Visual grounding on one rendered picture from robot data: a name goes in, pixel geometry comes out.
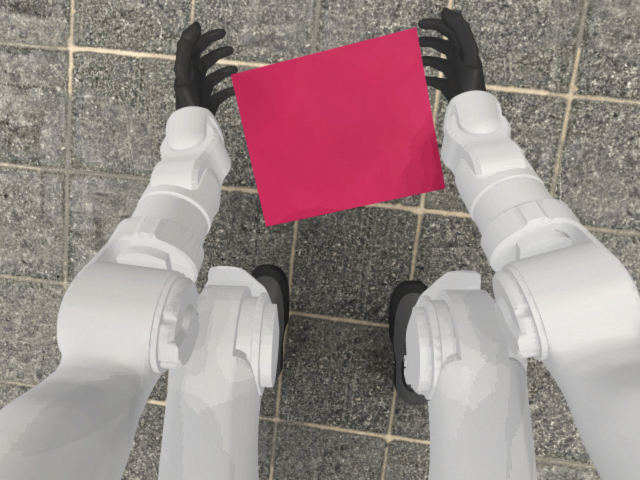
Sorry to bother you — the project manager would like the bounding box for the robot right forearm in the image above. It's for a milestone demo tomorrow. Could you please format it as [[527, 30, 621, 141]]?
[[441, 90, 640, 314]]

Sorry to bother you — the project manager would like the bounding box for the left robot upper arm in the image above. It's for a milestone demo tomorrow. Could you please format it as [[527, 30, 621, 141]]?
[[0, 261, 199, 480]]

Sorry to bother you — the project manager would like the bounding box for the right robot upper arm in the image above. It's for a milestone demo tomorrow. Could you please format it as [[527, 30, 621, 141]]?
[[492, 242, 640, 480]]

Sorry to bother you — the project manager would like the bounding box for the robot right hand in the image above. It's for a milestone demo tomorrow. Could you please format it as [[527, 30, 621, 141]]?
[[418, 7, 486, 104]]

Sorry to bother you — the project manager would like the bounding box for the robot left hand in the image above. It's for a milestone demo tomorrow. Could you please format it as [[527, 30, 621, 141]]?
[[174, 21, 238, 117]]

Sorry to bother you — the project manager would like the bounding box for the carton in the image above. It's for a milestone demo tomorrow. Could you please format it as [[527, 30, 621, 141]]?
[[231, 28, 445, 227]]

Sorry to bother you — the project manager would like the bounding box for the left robot foot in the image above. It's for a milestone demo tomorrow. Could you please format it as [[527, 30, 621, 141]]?
[[251, 264, 289, 380]]

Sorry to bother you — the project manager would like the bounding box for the left robot shin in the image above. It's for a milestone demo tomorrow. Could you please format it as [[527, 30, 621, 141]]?
[[197, 266, 272, 304]]

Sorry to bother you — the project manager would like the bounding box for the robot left forearm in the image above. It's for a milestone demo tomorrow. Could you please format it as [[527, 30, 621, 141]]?
[[57, 106, 231, 352]]

